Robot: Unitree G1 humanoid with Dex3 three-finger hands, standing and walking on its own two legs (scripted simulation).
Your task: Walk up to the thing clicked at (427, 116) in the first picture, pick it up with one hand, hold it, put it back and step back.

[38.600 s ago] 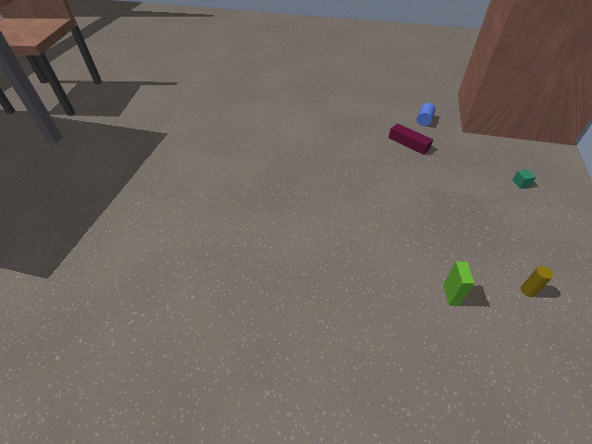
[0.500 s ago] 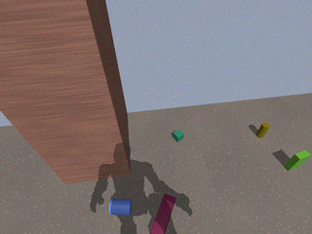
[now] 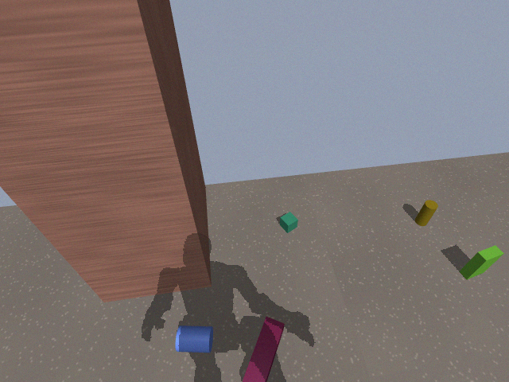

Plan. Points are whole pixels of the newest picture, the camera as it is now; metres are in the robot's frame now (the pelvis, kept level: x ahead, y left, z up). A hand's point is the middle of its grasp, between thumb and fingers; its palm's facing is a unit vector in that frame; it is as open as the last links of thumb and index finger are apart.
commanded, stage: stand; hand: left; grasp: from above
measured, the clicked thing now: (194, 338) +0.42 +0.26 -0.74
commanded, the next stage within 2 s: step back in 0.40 s
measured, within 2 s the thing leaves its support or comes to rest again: neither
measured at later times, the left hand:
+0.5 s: hand out of the picture +0.08 +0.25 -0.16, palm faces +0.00 -0.94 -0.35, open 7.4 cm
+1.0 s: hand out of the picture -0.02 +0.24 -0.17, palm faces -0.03 -0.90 -0.42, open 7.3 cm
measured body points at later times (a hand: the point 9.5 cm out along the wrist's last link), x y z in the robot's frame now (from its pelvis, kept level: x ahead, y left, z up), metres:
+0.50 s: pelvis +0.00 +0.00 +0.00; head +0.03 +0.00 +0.44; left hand +0.08 +0.30 -0.14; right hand +0.08 -0.31 -0.14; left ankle +0.02 +0.12 -0.75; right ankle -0.01 -0.13 -0.75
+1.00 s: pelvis -0.10 -0.03 -0.03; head -0.04 -0.06 +0.41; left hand -0.02 +0.28 -0.14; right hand +0.03 -0.34 -0.17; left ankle +0.00 +0.11 -0.73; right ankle -0.12 -0.13 -0.75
